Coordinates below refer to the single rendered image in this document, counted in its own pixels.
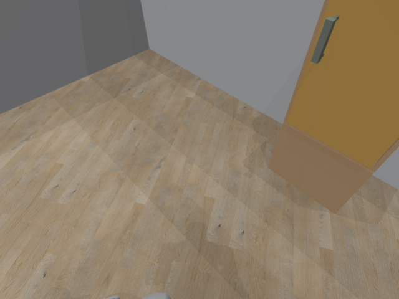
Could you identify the handle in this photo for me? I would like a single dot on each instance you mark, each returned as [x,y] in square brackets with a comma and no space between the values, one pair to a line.
[324,38]

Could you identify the cupboard door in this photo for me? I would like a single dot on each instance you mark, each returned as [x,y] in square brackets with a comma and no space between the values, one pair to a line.
[350,99]

